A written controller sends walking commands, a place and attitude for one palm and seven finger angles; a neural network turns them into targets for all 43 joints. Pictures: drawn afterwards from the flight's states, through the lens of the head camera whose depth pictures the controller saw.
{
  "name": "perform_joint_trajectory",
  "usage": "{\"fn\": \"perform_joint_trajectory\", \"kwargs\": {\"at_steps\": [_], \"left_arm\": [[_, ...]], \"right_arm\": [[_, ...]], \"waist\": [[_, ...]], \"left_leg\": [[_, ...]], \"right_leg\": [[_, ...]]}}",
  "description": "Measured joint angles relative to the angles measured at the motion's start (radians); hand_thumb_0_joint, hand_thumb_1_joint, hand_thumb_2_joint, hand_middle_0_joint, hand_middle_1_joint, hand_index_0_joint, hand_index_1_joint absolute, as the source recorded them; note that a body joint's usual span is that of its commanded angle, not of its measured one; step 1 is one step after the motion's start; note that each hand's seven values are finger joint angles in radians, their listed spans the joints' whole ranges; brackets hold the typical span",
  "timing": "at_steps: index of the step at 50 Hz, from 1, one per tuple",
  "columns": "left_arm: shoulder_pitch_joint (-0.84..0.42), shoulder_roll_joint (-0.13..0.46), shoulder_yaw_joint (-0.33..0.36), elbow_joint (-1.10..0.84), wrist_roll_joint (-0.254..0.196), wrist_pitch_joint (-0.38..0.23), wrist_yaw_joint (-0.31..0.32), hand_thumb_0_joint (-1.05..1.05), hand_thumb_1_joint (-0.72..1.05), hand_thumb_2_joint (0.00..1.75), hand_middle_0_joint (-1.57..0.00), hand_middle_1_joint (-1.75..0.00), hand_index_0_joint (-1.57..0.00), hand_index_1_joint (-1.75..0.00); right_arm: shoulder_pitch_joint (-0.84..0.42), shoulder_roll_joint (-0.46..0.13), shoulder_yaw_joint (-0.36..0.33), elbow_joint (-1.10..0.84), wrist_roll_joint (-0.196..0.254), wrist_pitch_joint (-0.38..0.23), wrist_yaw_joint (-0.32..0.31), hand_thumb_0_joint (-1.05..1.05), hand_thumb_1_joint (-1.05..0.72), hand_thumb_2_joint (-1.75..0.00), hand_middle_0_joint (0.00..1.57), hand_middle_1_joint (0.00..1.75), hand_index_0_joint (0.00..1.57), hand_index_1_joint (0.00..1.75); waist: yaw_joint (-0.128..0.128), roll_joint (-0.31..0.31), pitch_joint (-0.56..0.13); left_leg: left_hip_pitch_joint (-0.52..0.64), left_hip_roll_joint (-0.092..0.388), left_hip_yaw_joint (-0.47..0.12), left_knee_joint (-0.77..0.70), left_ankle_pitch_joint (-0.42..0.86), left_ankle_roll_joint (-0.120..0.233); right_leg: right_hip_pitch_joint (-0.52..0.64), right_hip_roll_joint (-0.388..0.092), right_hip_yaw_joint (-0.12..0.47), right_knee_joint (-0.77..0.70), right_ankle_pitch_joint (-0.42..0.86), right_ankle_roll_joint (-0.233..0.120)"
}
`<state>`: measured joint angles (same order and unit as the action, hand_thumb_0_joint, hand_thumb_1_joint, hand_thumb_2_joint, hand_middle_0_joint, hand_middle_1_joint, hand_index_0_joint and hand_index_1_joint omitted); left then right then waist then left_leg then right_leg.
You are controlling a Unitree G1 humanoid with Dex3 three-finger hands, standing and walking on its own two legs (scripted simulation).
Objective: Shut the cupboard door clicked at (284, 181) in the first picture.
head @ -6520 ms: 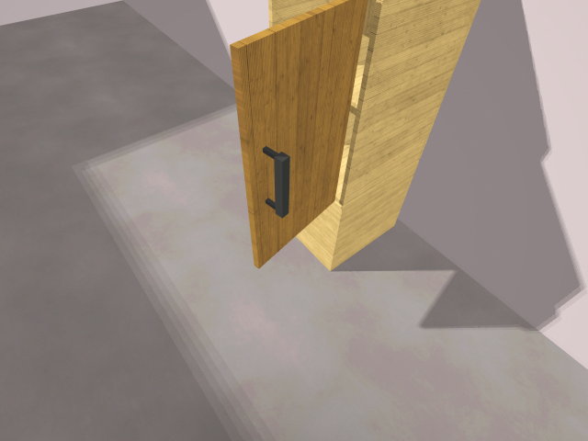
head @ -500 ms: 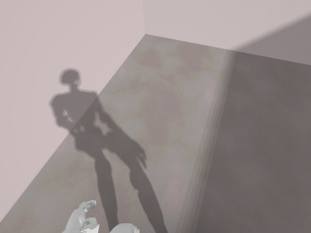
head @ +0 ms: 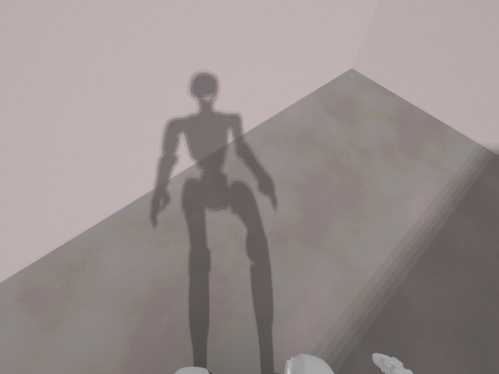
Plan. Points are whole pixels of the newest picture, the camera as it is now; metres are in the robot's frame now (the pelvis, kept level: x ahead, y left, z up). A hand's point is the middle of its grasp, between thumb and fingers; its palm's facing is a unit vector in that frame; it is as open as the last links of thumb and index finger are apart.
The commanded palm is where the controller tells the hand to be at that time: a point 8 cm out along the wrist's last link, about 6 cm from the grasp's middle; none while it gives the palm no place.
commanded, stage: walk to a spot facing it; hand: left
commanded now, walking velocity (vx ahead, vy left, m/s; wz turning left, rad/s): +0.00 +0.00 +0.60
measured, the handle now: out of the picture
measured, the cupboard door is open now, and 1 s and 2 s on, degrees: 100 100 100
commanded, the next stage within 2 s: none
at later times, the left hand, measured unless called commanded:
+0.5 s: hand out of the picture +0.06 +0.14 -0.14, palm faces +0.24 -0.93 -0.27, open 7.4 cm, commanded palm none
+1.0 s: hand out of the picture -0.08 +0.18 -0.17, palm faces +0.58 -0.77 -0.25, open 7.4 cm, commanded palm none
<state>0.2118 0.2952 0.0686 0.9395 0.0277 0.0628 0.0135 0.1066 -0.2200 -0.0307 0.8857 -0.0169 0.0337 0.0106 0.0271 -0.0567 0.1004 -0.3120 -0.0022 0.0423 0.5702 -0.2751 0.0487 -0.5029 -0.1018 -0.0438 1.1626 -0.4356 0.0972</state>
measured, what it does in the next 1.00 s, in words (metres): steps on the spot, turning left: right foot, then left foot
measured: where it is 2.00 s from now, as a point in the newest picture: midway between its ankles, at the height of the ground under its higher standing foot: outside the picture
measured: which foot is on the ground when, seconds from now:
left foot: down 0.00-0.32, up 0.34-0.76, down 0.78-1.00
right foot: up 0.00-0.30, down 0.32-0.78, up 0.80-1.00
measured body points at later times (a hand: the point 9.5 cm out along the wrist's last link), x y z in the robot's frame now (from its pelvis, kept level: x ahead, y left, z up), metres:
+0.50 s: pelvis +0.00 -0.07 +0.01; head +0.06 -0.08 +0.45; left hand +0.04 +0.18 -0.12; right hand +0.11 -0.32 -0.15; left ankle -0.06 +0.06 -0.64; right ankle +0.01 -0.17 -0.73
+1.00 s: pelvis -0.01 -0.04 +0.00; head +0.01 +0.01 +0.45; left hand -0.11 +0.22 -0.15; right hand +0.23 -0.19 -0.12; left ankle -0.07 +0.04 -0.73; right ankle +0.06 -0.19 -0.65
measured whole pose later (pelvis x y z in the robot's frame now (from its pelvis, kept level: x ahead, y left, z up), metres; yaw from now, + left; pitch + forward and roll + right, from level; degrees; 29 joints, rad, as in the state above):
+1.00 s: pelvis -0.01 -0.04 +0.00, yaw +35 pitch +1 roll -1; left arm 0.18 0.29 0.07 0.92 0.03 0.06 0.01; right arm 0.12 -0.21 -0.04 0.91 -0.02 0.03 0.00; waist 0.02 -0.06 0.09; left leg -0.26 -0.02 0.01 0.50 -0.26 0.04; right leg -0.51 -0.10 -0.01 1.15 -0.39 0.10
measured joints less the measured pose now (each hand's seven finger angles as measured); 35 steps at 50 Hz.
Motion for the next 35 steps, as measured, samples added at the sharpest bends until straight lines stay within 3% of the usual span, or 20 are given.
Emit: {"fn": "perform_joint_trajectory", "kwargs": {"at_steps": [5, 11, 14, 16, 17, 18, 20, 24, 28, 35], "left_arm": [[-0.035, -0.017, -0.006, -0.029, -0.001, -0.014, -0.004, 0.01, 0.91, 0.9, -0.2, -0.3, -0.2, -0.3], [-0.084, -0.041, -0.015, -0.048, -0.007, -0.013, -0.002, 0.0, 0.91, 0.9, -0.2, -0.3, -0.2, -0.3], [-0.106, -0.056, -0.021, -0.063, -0.014, -0.022, 0.0, 0.0, 0.91, 0.9, -0.2, -0.3, -0.2, -0.3], [-0.108, -0.063, -0.027, -0.077, -0.016, -0.037, 0.0, 0.0, 0.91, 0.9, -0.2, -0.3, -0.2, -0.3], [-0.108, -0.072, -0.027, -0.079, -0.012, -0.048, 0.003, 0.0, 0.91, 0.9, -0.2, -0.3, -0.2, -0.3], [-0.107, -0.082, -0.032, -0.078, -0.008, -0.054, 0.007, 0.0, 0.91, 0.9, -0.2, -0.3, -0.2, -0.3], [-0.096, -0.098, -0.044, -0.076, -0.005, -0.057, 0.01, 0.0, 0.91, 0.89, -0.2, -0.3, -0.2, -0.3], [-0.063, -0.116, -0.052, -0.065, -0.011, -0.056, 0.013, 0.0, 0.91, 0.89, -0.21, -0.3, -0.2, -0.3], [-0.037, -0.123, -0.053, -0.058, -0.009, -0.061, 0.013, 0.0, 0.91, 0.89, -0.21, -0.3, -0.2, -0.3], [0.008, -0.09, -0.036, -0.044, 0.003, -0.062, 0.01, 0.0, 0.92, 0.89, -0.21, -0.3, -0.2, -0.3]], "right_arm": [[0.044, 0.015, 0.001, 0.028, 0.003, -0.001, 0.0, 0.01, -0.91, -0.89, 0.21, 0.3, 0.2, 0.3], [0.093, 0.02, -0.014, 0.046, -0.005, 0.006, 0.001, 0.01, -0.9, -0.89, 0.21, 0.3, 0.21, 0.3], [0.11, 0.011, -0.025, 0.053, -0.007, 0.016, 0.0, 0.01, -0.9, -0.89, 0.21, 0.3, 0.21, 0.3], [0.122, 0.003, -0.035, 0.056, -0.002, 0.023, -0.001, 0.01, -0.9, -0.89, 0.21, 0.3, 0.21, 0.3], [0.122, -0.005, -0.042, 0.061, 0.002, 0.027, -0.002, 0.01, -0.9, -0.89, 0.21, 0.3, 0.21, 0.3], [0.118, -0.014, -0.048, 0.068, 0.004, 0.032, -0.002, 0.01, -0.91, -0.89, 0.21, 0.3, 0.2, 0.3], [0.114, -0.029, -0.058, 0.074, 0.0, 0.041, 0.001, 0.01, -0.91, -0.89, 0.21, 0.3, 0.2, 0.3], [0.103, -0.043, -0.063, 0.082, -0.002, 0.052, 0.012, 0.01, -0.91, -0.89, 0.2, 0.3, 0.2, 0.3], [0.087, -0.042, -0.058, 0.085, 0.0, 0.058, 0.016, 0.01, -0.91, -0.89, 0.2, 0.3, 0.2, 0.3], [0.014, -0.036, -0.044, 0.073, 0.003, 0.057, 0.019, 0.01, -0.91, -0.89, 0.2, 0.3, 0.2, 0.3]], "waist": [[-0.012, 0.013, -0.01], [-0.05, 0.033, -0.016], [-0.069, 0.051, -0.014], [-0.073, 0.058, -0.018], [-0.072, 0.069, -0.016], [-0.074, 0.082, -0.01], [-0.081, 0.09, -0.004], [-0.089, 0.081, -0.003], [-0.082, 0.061, 0.001], [-0.033, 0.027, 0.016]], "left_leg": [[0.026, -0.011, -0.045, -0.081, 0.052, -0.001], [0.006, -0.024, -0.107, -0.082, 0.066, -0.023], [-0.023, -0.033, -0.145, -0.055, 0.062, -0.043], [-0.051, -0.047, -0.168, -0.016, 0.048, -0.061], [-0.072, -0.048, -0.174, 0.028, 0.003, -0.064], [-0.1, -0.048, -0.167, 0.112, -0.088, -0.07], [-0.163, -0.053, -0.13, 0.328, -0.186, -0.08], [-0.221, -0.012, -0.063, 0.585, -0.129, -0.113], [-0.194, 0.029, -0.038, 0.549, -0.117, -0.133], [-0.083, 0.046, 0.02, 0.285, -0.169, -0.121]], "right_leg": [[-0.022, 0.008, 0.053, -0.046, 0.077, 0.018], [0.049, 0.041, 0.055, -0.242, 0.033, 0.013], [0.12, 0.074, 0.046, -0.399, 0.031, -0.002], [0.198, 0.088, 0.037, -0.563, 0.105, -0.014], [0.213, 0.094, 0.027, -0.596, 0.122, -0.066], [0.215, 0.094, 0.013, -0.589, 0.12, -0.098], [0.233, 0.075, -0.015, -0.591, 0.112, -0.121], [0.286, 0.043, -0.066, -0.654, 0.132, -0.121], [0.314, 0.018, -0.124, -0.682, 0.137, -0.122], [0.31, -0.031, -0.215, -0.624, 0.096, -0.104]]}}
